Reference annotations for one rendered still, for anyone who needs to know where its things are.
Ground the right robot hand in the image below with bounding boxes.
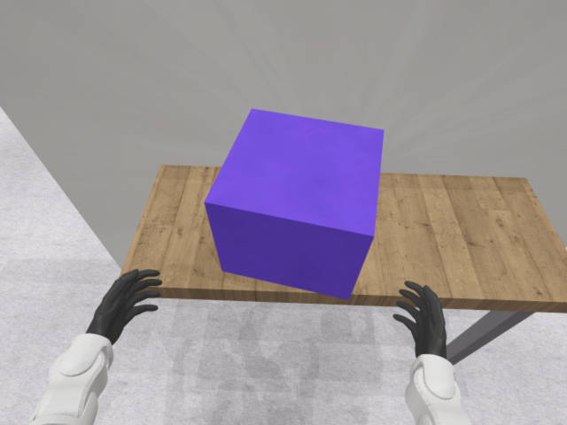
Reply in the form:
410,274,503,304
392,281,447,359

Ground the left robot hand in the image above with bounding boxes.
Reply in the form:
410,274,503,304
85,269,162,346

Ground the left robot forearm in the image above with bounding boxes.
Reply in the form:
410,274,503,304
27,334,113,425

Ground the carton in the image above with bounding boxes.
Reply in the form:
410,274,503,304
204,109,384,300

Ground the right robot forearm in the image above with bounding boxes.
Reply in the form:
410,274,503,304
405,354,472,425

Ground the table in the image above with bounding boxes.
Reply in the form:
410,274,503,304
119,165,567,365

